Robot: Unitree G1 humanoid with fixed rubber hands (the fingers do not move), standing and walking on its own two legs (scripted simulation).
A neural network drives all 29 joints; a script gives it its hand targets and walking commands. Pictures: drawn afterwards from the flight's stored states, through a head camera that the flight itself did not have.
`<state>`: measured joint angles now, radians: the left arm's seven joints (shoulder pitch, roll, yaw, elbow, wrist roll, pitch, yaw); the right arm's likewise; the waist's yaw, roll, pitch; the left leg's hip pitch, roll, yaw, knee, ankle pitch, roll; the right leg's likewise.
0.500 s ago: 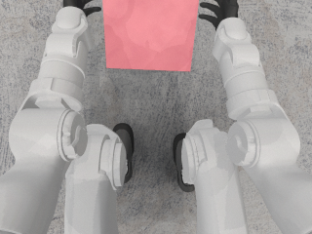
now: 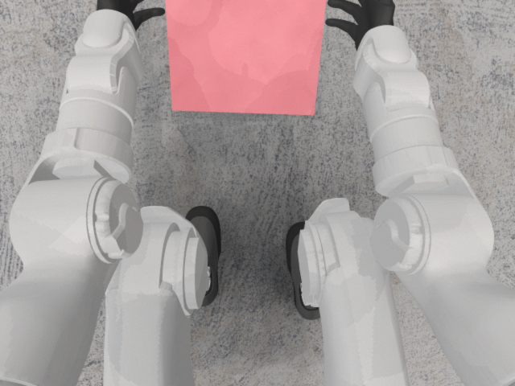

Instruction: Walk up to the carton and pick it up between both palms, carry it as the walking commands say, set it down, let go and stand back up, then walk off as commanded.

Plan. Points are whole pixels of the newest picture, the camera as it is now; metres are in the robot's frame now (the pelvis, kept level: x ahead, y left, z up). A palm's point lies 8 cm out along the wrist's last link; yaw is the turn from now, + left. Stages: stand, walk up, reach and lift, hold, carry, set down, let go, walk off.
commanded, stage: set down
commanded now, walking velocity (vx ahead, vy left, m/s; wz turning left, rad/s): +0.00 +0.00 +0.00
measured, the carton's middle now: (246, 19) +0.58 +0.02 -0.26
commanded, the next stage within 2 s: none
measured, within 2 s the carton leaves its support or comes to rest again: rests again in 1.40 s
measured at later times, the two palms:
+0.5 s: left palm (120, 11) +0.55 +0.17 -0.16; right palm (371, 24) +0.54 -0.13 -0.16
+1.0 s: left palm (121, 7) +0.55 +0.17 -0.16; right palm (370, 21) +0.54 -0.13 -0.17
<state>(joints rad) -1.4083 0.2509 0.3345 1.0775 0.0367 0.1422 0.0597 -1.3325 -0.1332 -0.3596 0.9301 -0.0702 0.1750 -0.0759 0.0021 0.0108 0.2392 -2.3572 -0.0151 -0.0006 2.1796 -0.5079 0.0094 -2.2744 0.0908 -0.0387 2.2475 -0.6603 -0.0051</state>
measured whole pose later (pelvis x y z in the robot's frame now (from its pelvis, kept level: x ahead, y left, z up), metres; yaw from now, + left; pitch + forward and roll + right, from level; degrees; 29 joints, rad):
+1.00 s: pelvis +0.01 +0.00 +0.00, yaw +0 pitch +40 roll -1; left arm -1.43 0.25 0.41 1.09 0.10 0.09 0.00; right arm -1.35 -0.13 -0.41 0.94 -0.13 0.11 -0.02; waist 0.00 0.02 0.26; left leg -2.35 -0.02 0.00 2.21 -0.56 0.01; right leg -2.26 0.09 -0.03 2.27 -0.71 0.00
